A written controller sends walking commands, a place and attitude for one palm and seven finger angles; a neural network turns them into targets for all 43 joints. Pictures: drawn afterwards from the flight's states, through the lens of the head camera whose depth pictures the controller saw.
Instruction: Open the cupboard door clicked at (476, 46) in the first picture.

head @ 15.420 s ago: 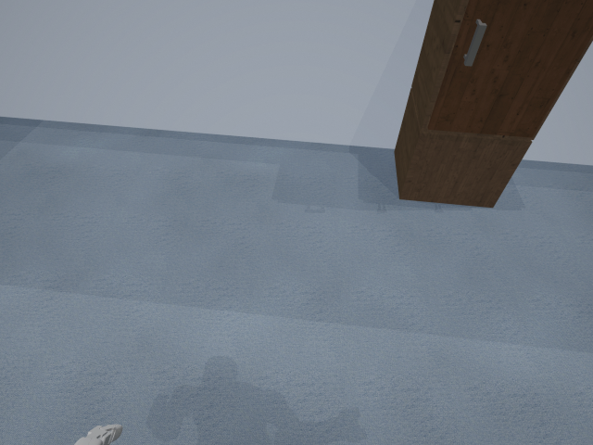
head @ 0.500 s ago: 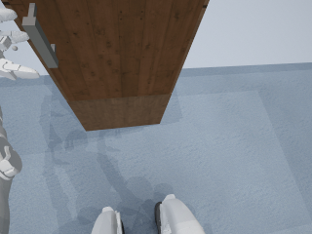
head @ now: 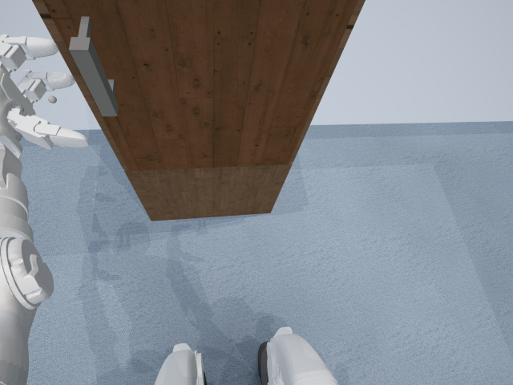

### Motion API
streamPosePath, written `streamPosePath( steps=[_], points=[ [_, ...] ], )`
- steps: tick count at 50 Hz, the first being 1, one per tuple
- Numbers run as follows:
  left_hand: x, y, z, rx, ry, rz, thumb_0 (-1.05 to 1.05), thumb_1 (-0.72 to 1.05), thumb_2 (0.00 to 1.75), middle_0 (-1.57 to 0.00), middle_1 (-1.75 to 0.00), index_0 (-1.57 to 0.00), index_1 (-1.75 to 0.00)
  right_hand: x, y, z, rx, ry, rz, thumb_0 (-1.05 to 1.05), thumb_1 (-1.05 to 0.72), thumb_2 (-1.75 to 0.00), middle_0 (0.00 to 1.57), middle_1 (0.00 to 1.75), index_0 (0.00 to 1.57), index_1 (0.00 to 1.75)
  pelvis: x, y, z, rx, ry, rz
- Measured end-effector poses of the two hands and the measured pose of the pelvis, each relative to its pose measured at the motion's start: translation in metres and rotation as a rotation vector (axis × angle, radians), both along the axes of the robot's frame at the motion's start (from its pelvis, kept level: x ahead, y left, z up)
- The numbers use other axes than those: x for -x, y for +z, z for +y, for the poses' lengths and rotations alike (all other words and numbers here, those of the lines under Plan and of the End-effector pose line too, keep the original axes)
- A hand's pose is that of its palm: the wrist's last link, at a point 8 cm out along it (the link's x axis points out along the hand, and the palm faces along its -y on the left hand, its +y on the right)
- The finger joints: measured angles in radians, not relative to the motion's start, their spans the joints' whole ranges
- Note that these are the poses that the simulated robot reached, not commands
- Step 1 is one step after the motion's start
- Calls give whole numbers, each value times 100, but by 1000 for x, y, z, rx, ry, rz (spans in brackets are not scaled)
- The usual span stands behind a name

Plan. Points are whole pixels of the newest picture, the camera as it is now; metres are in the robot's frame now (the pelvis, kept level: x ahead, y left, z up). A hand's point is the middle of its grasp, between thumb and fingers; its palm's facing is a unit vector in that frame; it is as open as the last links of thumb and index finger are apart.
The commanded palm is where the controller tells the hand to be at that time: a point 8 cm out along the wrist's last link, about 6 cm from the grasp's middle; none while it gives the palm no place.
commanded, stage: move the hooked fingers beside the handle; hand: left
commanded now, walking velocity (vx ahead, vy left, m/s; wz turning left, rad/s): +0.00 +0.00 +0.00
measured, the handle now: (98, 70) +0.57 +0.19 +0.08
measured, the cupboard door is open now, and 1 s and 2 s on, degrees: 0 0 0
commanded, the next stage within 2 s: slide the fingers in behind the handle in 0.12 s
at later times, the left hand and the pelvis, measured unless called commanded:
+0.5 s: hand (68, 96) +0.51 +0.22 +0.09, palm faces -0.01 -1.00 +0.00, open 14.0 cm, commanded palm +0.50 +0.26 +0.08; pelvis +0.00 +0.00 +0.00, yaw +0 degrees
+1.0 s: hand (96, 96) +0.52 +0.19 +0.08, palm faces +0.00 -1.00 -0.01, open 14.0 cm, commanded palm +0.49 +0.23 +0.08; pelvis +0.00 -0.01 +0.00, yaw +0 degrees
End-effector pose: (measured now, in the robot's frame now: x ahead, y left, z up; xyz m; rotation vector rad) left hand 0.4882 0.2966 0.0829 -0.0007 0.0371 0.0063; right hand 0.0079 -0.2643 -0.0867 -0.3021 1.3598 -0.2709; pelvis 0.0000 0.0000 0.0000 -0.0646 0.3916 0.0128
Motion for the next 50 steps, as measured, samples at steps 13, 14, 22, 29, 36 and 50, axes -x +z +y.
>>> streamPosePath(
  steps=[13,14,22,29,36,50],
  points=[
    [-6,5,2,-14,-12,-14,-1,-50,30,-30,-120,-30,-120,29,-2,3,-1,-34,70,0,-91,-90,20,30,20,30,5,-3,1,4,-3,16],
    [-6,6,1,-10,-14,-20,-1,-50,30,-30,-120,-30,-120,31,-2,4,-4,-37,75,0,-91,-90,20,30,20,30,5,-3,1,4,-4,15],
    [-4,5,-16,0,-26,4,-1,-50,30,-30,-120,-30,-120,36,0,8,-21,-50,67,1,-91,-90,20,30,20,30,4,0,1,2,-3,-1],
    [-3,2,-27,0,-8,-1,-1,-50,30,-30,-120,-30,-120,31,-3,7,-29,-39,41,1,-91,-90,20,30,20,30,6,-1,0,-3,-3,-8],
    [-9,0,-34,-18,-3,-11,-1,-50,30,-30,-120,-30,-120,27,-6,3,-25,-31,33,1,-91,-90,20,30,20,30,8,-3,-2,-6,-3,5],
    [-8,0,-54,-10,-5,2,-1,-50,30,-30,-120,-30,-120,19,-7,0,-48,-35,19,1,-91,-90,20,30,20,30,1,0,-7,-13,-5,-4]
  ],
)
